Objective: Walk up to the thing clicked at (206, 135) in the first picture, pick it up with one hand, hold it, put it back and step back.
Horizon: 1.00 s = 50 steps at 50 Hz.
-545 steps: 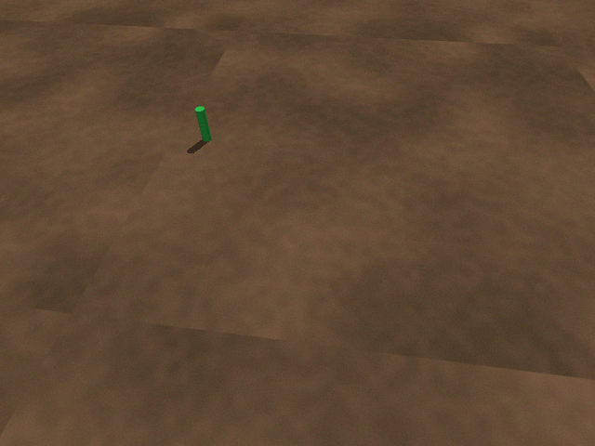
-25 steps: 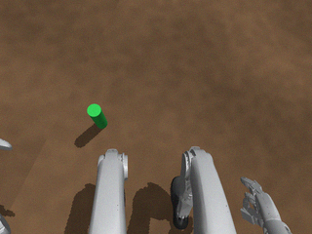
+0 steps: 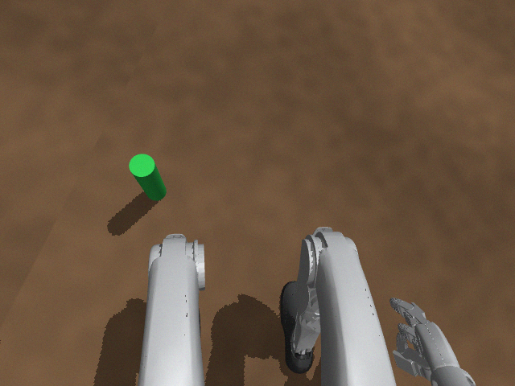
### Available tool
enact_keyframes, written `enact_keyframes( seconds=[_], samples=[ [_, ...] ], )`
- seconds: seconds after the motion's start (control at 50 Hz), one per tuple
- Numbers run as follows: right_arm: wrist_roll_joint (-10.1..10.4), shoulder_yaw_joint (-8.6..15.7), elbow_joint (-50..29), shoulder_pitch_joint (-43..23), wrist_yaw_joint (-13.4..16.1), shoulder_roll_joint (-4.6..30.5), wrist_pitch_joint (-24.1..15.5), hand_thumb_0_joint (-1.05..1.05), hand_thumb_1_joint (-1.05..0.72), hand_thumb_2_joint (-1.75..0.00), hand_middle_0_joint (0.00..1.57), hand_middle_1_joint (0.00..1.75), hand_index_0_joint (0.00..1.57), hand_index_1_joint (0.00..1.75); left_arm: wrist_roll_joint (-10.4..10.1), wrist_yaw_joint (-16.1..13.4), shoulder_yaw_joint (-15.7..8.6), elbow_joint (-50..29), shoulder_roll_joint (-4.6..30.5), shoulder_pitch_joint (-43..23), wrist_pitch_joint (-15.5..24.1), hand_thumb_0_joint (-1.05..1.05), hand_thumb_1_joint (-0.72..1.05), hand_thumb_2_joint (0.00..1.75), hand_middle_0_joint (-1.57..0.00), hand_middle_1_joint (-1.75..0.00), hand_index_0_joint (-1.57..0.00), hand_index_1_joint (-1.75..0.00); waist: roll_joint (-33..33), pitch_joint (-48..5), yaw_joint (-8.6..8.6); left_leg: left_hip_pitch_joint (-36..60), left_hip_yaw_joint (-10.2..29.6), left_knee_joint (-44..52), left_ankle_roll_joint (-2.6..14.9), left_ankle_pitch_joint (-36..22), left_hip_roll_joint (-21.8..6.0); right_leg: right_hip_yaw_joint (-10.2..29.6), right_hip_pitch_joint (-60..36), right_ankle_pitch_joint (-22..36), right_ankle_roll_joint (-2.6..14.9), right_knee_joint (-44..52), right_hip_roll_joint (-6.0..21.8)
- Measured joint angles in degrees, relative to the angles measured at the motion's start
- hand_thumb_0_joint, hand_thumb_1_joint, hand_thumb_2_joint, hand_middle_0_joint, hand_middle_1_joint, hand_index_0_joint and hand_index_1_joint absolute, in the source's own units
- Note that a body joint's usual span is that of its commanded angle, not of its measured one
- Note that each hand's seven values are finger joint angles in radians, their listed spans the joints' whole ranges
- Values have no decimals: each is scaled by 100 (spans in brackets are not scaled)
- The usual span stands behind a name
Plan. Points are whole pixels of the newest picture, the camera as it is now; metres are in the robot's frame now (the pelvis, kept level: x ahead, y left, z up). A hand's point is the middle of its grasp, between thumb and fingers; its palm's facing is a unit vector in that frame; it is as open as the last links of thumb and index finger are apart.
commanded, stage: go down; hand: left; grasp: from the side
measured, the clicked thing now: (150, 180) +0.48 +0.22 -0.32
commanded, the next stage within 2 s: approach in 0.42 s
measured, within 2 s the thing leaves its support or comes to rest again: neither
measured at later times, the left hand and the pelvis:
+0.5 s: hand out of the picture +0.41 +0.40 -0.02, palm faces +0.17 -0.98 -0.08, open 17.3 cm; pelvis +0.00 +0.00 -0.03, yaw +0 degrees
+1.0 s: hand (58, 178) +0.43 +0.35 -0.17, palm faces +0.14 -0.99 +0.04, open 17.5 cm; pelvis -0.01 +0.00 -0.09, yaw -4 degrees
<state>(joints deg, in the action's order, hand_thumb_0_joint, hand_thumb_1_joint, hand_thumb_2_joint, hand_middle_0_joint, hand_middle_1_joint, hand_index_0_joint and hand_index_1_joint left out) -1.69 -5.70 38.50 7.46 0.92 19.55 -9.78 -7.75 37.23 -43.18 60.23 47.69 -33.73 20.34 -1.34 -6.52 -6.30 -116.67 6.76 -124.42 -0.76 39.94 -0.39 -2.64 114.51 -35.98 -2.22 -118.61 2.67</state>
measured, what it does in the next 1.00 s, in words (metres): lowers itself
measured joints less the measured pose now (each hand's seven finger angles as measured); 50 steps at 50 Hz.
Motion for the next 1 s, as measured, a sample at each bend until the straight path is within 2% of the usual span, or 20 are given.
enact_keyframes(
  seconds=[0.56,0.62,0.74,0.82,0.88,1.0],
  samples=[
    [-50,-112,-43,-34,-53,141,60,1,-90,-90,21,29,21,30,27,249,-225,293,484,-437,22,-2,-48,8,-4,-7,-4,-8,-62,172,-99,-485,75,-551,3,-24,42,-13,445,34,-19,-498,-14],
    [-48,-142,-54,-54,-65,152,55,1,-90,-90,21,30,21,30,-57,295,-255,356,535,-430,92,-1,-50,7,-5,-7,-5,-8,-70,189,-119,-521,80,-590,11,-16,42,-14,474,30,-23,-525,-18],
    [-116,-298,-120,-125,-114,227,2,1,-90,-90,21,30,21,31,-382,374,-262,742,576,-540,574,-1,-53,4,-7,-7,-6,-8,-149,329,-180,-646,120,-794,18,2,49,-31,580,27,-42,-694,-34],
    [-224,-447,-179,-256,-168,276,-22,1,-90,-90,21,30,21,31,-520,318,-160,1084,508,-641,1001,-1,-54,3,-7,-8,-6,-8,-258,521,-248,-771,198,-1053,6,24,45,-74,687,43,-53,-897,-69],
    [-345,-582,-216,-398,-220,286,-4,1,-90,-90,21,30,21,31,-492,203,-116,1303,424,-671,1300,-1,-55,3,-7,-8,-6,-8,-365,689,-329,-882,294,-1294,-5,46,46,-135,772,61,-72,-1071,-102],
    [-629,-873,-290,-709,-325,243,168,1,-90,-90,21,30,21,31,-253,-79,-88,1421,287,-576,1835,-2,-55,4,-7,-8,-6,-9,-634,1131,-507,-1044,500,-1772,-32,81,68,-267,864,101,-80,-1400,-162]
  ],
)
